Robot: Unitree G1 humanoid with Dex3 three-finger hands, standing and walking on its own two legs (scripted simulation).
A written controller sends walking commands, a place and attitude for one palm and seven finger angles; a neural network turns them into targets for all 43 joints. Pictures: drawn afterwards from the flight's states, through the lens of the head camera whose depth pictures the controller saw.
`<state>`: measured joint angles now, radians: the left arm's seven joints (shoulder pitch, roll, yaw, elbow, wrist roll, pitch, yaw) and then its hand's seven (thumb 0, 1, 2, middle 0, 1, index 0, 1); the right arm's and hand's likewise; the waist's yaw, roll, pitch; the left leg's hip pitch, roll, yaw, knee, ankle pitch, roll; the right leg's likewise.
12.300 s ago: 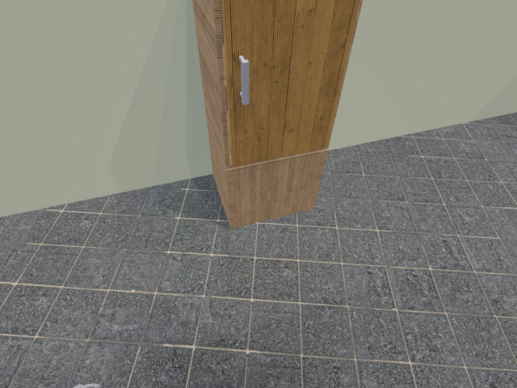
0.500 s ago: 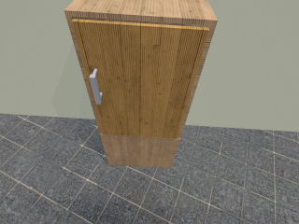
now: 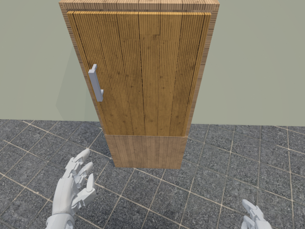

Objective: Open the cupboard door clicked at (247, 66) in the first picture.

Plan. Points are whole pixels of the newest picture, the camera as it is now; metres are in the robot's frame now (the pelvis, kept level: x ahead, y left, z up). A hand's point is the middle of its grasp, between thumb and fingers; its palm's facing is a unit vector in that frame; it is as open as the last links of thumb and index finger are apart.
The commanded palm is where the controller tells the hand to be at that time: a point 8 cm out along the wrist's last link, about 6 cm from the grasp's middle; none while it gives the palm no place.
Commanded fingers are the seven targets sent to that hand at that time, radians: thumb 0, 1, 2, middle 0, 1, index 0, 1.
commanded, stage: raise the hand with hooked fingers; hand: left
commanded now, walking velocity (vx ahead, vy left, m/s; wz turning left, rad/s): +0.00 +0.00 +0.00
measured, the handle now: (97, 83) +0.59 +0.22 +0.05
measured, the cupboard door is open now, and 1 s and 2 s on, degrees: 0 0 0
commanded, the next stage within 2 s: move the hooked fingers beside the handle in 1.84 s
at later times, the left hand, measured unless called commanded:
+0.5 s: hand (84, 195) +0.21 +0.18 +0.00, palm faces -0.07 -1.00 -0.05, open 10.6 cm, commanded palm +0.18 +0.25 +0.01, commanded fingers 0.00 -0.01 0.51 -0.27 -0.88 -0.27 -0.88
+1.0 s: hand (60, 174) +0.25 +0.24 +0.03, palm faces +0.00 -1.00 -0.06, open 13.4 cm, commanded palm +0.23 +0.30 +0.04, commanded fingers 0.00 -0.50 0.30 -0.30 -1.20 -0.30 -1.20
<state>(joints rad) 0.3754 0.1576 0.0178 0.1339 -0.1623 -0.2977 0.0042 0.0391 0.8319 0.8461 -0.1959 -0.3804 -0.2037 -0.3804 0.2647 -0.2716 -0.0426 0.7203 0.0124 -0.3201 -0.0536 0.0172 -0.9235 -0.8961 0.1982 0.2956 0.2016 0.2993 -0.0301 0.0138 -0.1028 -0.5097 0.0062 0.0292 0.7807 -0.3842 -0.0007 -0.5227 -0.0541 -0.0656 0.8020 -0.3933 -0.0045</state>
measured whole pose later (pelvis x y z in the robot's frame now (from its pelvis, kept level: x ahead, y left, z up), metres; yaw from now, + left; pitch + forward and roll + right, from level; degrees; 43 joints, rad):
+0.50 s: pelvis -0.02 -0.02 -0.05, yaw +1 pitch +14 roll -2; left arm 0.30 0.27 0.21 0.02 -0.29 -0.30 -0.37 0.01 0.21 0.61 -0.24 -0.74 -0.25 -0.74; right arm 0.21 -0.18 0.04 0.57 0.03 -0.19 -0.05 0.01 -0.91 -0.90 0.20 0.30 0.21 0.30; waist 0.02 0.03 -0.11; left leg -0.87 0.06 -0.05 1.15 -0.52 -0.03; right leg -0.84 -0.02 -0.13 1.11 -0.51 -0.04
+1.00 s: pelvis +0.00 +0.00 -0.02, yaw +0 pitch +11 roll -2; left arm 0.17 0.34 0.33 0.20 -0.33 -0.32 -0.40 -0.01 -0.37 0.36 -0.29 -1.12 -0.30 -1.12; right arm 0.25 -0.27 0.02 0.54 0.04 -0.23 -0.07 0.01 -0.91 -0.90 0.20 0.30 0.20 0.30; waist -0.01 0.01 -0.09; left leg -0.70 0.04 -0.01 0.98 -0.47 0.00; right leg -0.67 -0.02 -0.09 0.93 -0.44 -0.01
